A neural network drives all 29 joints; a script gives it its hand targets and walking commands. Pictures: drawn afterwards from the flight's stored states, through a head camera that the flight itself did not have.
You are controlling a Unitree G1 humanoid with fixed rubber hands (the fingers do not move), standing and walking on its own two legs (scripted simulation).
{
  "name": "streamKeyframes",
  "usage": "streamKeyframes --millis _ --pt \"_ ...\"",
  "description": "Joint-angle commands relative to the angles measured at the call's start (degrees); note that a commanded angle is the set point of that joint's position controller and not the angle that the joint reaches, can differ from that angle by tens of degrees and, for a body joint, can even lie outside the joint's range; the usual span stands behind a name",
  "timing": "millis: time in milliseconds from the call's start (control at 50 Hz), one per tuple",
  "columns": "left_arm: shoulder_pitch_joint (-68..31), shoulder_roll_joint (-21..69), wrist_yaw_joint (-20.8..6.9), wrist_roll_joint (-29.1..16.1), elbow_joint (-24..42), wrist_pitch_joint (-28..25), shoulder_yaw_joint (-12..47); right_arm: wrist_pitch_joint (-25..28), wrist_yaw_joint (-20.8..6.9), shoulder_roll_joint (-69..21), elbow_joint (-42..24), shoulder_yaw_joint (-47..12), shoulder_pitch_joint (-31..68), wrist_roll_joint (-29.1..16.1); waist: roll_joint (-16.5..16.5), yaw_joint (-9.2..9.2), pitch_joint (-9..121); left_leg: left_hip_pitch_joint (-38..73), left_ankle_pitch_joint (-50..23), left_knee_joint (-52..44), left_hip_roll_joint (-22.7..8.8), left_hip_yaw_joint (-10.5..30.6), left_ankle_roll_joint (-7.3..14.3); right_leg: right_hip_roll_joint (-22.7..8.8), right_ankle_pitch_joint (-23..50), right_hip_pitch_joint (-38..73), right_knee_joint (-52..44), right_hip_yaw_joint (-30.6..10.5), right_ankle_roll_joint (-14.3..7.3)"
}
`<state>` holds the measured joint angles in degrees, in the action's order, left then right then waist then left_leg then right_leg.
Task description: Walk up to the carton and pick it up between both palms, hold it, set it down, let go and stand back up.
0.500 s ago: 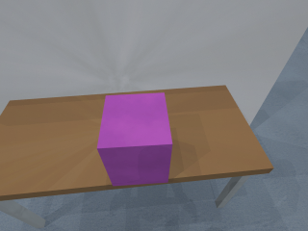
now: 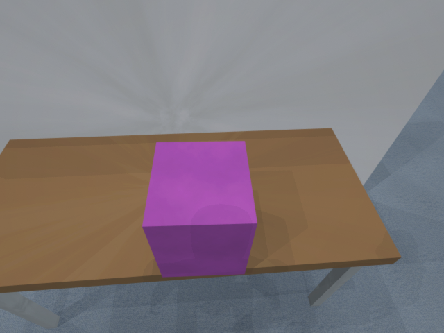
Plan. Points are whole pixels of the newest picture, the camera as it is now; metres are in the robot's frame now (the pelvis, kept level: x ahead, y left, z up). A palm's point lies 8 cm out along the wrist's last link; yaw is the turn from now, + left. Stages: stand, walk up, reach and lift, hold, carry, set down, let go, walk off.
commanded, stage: walk up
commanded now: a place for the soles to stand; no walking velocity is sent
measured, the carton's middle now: (202, 211) +0.39 +0.05 -0.07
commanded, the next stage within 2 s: none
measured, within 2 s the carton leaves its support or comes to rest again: neither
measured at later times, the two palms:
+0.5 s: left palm out of the picture +0.03 +0.27 -0.13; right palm out of the picture +0.03 -0.28 -0.13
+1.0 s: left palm out of the picture -0.01 +0.28 -0.12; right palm out of the picture -0.03 -0.27 -0.14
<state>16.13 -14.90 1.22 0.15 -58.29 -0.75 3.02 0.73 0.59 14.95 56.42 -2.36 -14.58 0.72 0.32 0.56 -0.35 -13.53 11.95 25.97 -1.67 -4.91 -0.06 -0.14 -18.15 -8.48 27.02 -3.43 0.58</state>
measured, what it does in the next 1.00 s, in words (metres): shifts its weight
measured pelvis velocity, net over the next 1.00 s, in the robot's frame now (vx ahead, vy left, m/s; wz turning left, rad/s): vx -0.08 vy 0.01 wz -0.02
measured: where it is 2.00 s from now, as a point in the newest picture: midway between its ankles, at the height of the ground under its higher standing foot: outside the picture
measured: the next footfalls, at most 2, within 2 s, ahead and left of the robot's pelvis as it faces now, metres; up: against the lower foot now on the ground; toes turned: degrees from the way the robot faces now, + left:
none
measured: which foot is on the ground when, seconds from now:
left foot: down 0.00-1.00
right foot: down 0.00-1.00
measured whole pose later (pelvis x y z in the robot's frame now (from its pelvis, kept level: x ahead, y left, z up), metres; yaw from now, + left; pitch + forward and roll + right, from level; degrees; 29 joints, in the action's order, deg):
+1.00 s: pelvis -0.08 +0.01 -0.01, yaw -1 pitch -2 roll +0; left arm 14.8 -16.4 1.2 0.4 -49.3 1.4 0.3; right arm -1.8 0.3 18.2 54.0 -0.3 -12.5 0.8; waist -1.4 0.5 -3.4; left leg -18.7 10.4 30.9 0.3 -1.2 1.2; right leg -0.1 -13.8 -16.9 32.8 -3.9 1.5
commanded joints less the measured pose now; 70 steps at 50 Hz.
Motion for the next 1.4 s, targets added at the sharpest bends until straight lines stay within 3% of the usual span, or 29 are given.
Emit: streamKeyframes --millis 0,60,160,220,280,300,320,380,400,480,540,620,660,720,780,800,840,920,940,980,1020,1080,1120,1160,1220,1280,1300,1340,1380 --pt "2.2 -6.7 0.2 0.2 0.8 -0.3 -1.2 0.3 0.2 7.3 -0.5 1.3 -2.5 -0.1 -0.1 0.52 -0.4 6.1 -11.8 -3.0 -6.2 6.3 3.3 -4.7 13.3 -5.6 -4.0 -3.2 -1.8" --pt "2.5 -6.2 0.2 0.3 0.7 -0.3 -1.1 0.3 0.3 7.3 -0.2 1.3 -2.2 0.1 -1.6 0.02 -0.4 7.3 -12.4 -2.8 -6.0 6.1 3.5 -4.8 12.8 -5.6 -4.3 -3.1 -1.7" --pt "2.1 -7.4 0.3 0.0 0.1 -0.2 -1.3 0.1 0.3 7.1 0.5 0.9 -1.8 -0.3 1.7 0.29 -0.5 6.6 -8.4 -4.0 -5.9 6.0 3.4 -4.8 11.6 -4.7 -4.9 -3.5 -1.8" --pt "2.7 -6.4 0.3 0.2 -0.8 -0.2 -0.9 -0.2 0.4 6.7 0.8 0.7 -0.7 -0.2 -0.2 -0.01 -3.2 6.4 -4.1 -4.2 -5.1 5.6 2.7 -4.9 9.3 -6.6 -6.4 -3.9 -2.1" --pt "2.3 -6.8 0.3 0.0 -1.0 -0.3 -0.9 -0.1 0.3 6.9 1.6 0.6 -1.3 -0.2 1.5 -0.18 -3.2 6.0 -3.4 -4.2 -5.3 5.9 2.6 -4.6 8.8 -6.5 -7.3 -3.9 -2.0" --pt "-1.9 -9.0 0.6 -0.5 1.7 -0.7 -1.5 -0.5 0.8 10.2 0.9 2.0 2.9 -0.8 -0.5 -0.41 -6.2 5.6 -15.8 -1.1 -5.5 5.3 2.8 -5.6 22.9 -9.1 -3.3 -5.1 -1.7" --pt "-0.7 -9.4 0.8 -0.8 1.8 -1.0 -1.7 -0.6 0.9 10.1 0.5 1.9 3.0 -0.8 -1.0 -0.17 -2.1 7.8 -21.7 0.9 -5.9 4.9 3.1 -5.9 27.6 -7.9 -1.8 -4.1 -1.8" --pt "0.3 -9.6 1.2 -0.4 3.3 -0.7 -2.7 -1.2 1.0 10.0 0.3 2.6 2.1 -0.4 1.6 -0.08 3.5 7.7 -22.6 5.0 -5.5 3.7 3.9 -6.4 31.4 -4.2 0.2 -4.1 -3.1" --pt "0.1 -10.0 1.2 -0.5 4.1 -0.3 -3.0 -1.6 0.9 9.4 0.0 2.6 2.1 -0.4 3.7 0.12 4.0 7.5 -18.9 5.2 -5.1 3.4 3.7 -6.8 29.6 -4.1 0.3 -4.2 -3.5" --pt "-2.1 -10.6 1.2 -0.2 6.6 1.3 -3.5 -3.0 0.9 8.6 -0.8 2.6 3.7 0.0 2.0 -0.25 -0.5 5.8 -8.1 4.9 -3.5 3.9 3.1 -8.1 13.9 -12.2 -3.6 -7.5 -4.7" --pt "-3.3 -10.4 0.9 -0.1 7.5 1.7 -3.6 -2.8 0.7 9.7 -0.9 3.1 2.4 0.0 2.1 0.63 -1.9 5.6 -4.5 1.3 -4.9 6.5 4.0 -5.6 4.0 -15.0 -2.2 -5.6 -3.8" --pt "-1.5 -8.3 0.7 0.2 8.4 1.8 -3.2 -3.1 0.6 13.0 -2.1 3.7 4.9 -0.5 -4.0 -0.42 -2.5 -5.0 9.5 -9.0 -10.4 13.4 7.4 0.9 -3.0 -8.4 7.8 -0.7 -2.1" --pt "2.2 -7.5 0.5 0.3 7.8 1.4 -3.1 -3.3 0.5 13.5 -3.2 4.1 8.2 -0.7 -9.6 -2.27 -2.2 -8.6 12.5 -10.8 -11.5 13.7 8.3 0.6 -2.6 -5.3 11.2 0.5 -2.0" --pt "3.2 -8.0 0.5 0.2 9.1 0.8 -3.4 -3.9 0.1 13.0 -4.4 4.3 8.7 -0.5 -4.6 -2.17 -1.2 -6.2 14.0 -7.8 -10.1 11.3 7.0 -0.7 -2.5 -7.3 6.5 -0.1 -3.0" --pt "-0.2 -10.8 0.4 0.2 11.3 0.4 -4.0 -4.4 -0.6 11.1 -4.6 3.9 5.4 -0.2 0.0 0.6 -2.6 -1.6 17.3 0.4 -4.2 6.8 3.4 -5.4 -11.0 -16.7 -5.0 -10.3 -4.4" --pt "-1.1 -12.1 0.5 0.1 11.7 0.4 -4.6 -4.5 -0.6 9.1 -4.5 3.6 4.2 -0.4 4.3 1.39 -3.4 0.7 16.4 5.1 -1.0 4.5 2.3 -8.0 -18.1 -21.0 -10.9 -14.8 -5.8" --pt "-4.2 -13.2 0.7 -0.3 12.6 0.7 -5.1 -4.0 -0.8 7.8 -4.1 3.1 1.5 0.0 9.1 2.45 -5.1 2.5 9.7 10.2 1.7 4.5 1.8 -10.1 -15.6 -23.3 -14.0 -17.5 -6.3" --pt "-5.6 -12.2 0.3 0.6 13.1 1.5 -5.3 -1.9 -0.3 7.8 -3.6 3.0 -0.3 0.2 7.9 2.12 -1.6 1.7 0.9 5.2 0.9 5.2 2.0 -9.1 -3.4 -15.5 -6.9 -11.2 -6.0" --pt "-3.8 -10.8 0.0 0.8 12.6 1.6 -4.7 -1.5 0.0 9.1 -4.6 3.1 -0.4 0.6 6.4 0.64 -0.5 3.6 1.0 2.0 -1.2 8.3 2.5 -8.2 -3.0 -15.2 -4.7 -10.1 -5.0" --pt "-1.4 -7.8 -0.1 -0.4 12.0 2.0 -3.9 -1.2 0.2 12.7 -5.7 4.3 2.6 -0.5 -1.2 -0.98 -0.8 -2.9 8.9 -6.7 -7.3 18.5 5.0 -0.7 -6.2 -11.8 3.9 -2.7 -2.6" --pt "1.7 -6.5 0.1 -0.1 11.0 2.5 -3.9 -1.9 0.4 13.8 -6.2 4.7 4.2 -0.9 -5.4 -2.65 -4.3 -15.2 22.6 -15.0 -11.1 24.2 7.4 2.3 -7.8 -4.6 13.2 1.0 -1.7" --pt "5.6 -6.5 -0.1 -0.3 9.9 1.5 -3.8 -2.9 0.1 13.3 -7.3 5.0 6.2 -0.8 -9.7 -3.71 -2.6 -15.4 18.3 -12.5 -7.3 18.2 5.5 0.7 -2.4 -2.3 10.7 2.4 -2.9" --pt "4.2 -7.7 0.3 0.2 10.9 0.6 -4.1 -3.1 -0.4 11.2 -7.2 4.7 4.5 0.0 -7.1 -2.22 -1.7 -10.5 12.5 -7.2 -5.5 16.8 4.7 -2.0 -0.8 -4.8 3.8 -0.4 -3.6" --pt "-0.3 -10.1 0.6 0.2 12.7 0.5 -4.6 -3.2 -0.8 8.8 -7.6 4.3 1.2 -0.5 -1.1 1.34 -1.1 -6.9 12.1 -1.1 -1.8 13.4 3.0 -6.2 -7.4 -9.7 -4.0 -8.4 -5.0" --pt "-4.7 -12.1 0.6 -0.2 13.2 0.8 -5.2 -2.7 -0.9 6.6 -7.4 4.1 -1.8 0.7 7.5 2.57 -2.5 0.6 6.8 11.2 3.7 7.8 1.5 -11.8 -13.6 -19.5 -13.4 -13.6 -7.3" --pt "-7.0 -11.0 0.5 0.4 13.6 1.2 -5.0 -1.6 -0.7 7.6 -7.2 4.3 -3.3 0.7 6.7 2.68 -1.3 0.4 1.1 9.4 3.0 8.9 1.6 -10.7 -0.7 -14.8 -8.6 -8.0 -7.0" --pt "-6.6 -10.7 0.2 0.5 13.2 1.3 -5.0 -1.1 -0.5 7.9 -7.6 4.4 -3.3 0.7 7.2 2.7 -0.8 0.3 -1.6 5.0 0.7 11.4 1.8 -10.0 1.6 -12.9 -6.5 -6.7 -5.8" --pt "-2.6 -8.3 -0.2 0.0 12.4 1.4 -4.3 -0.4 0.1 9.9 -9.3 4.5 -1.2 0.7 1.5 -0.22 1.7 2.4 -8.8 0.3 -4.1 19.0 3.7 -5.4 2.2 -11.3 0.0 -2.5 -4.1" --pt "-0.3 -5.4 0.1 -0.1 12.5 1.7 -3.6 -1.2 -0.1 12.0 -8.9 5.2 0.2 -0.8 -6.4 -1.33 0.6 -7.6 4.8 -6.8 -7.0 23.7 6.6 -0.6 -6.2 -4.4 5.6 2.8 -2.6"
